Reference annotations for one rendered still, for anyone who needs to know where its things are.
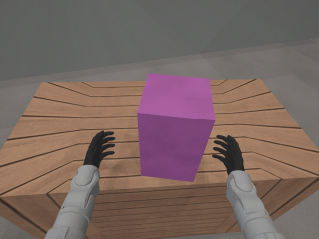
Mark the left robot hand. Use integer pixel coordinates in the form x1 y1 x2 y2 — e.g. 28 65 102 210
83 131 115 169

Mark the robot left forearm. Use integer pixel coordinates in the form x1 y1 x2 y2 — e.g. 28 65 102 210
44 165 100 239

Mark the right robot hand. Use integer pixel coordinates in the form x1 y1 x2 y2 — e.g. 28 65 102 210
212 135 245 176

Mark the pedestal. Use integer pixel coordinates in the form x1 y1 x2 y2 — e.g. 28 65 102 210
0 79 319 239

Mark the carton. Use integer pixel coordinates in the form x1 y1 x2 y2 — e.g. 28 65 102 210
137 73 216 182

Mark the robot right forearm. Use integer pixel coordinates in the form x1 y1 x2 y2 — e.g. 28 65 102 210
226 170 286 239

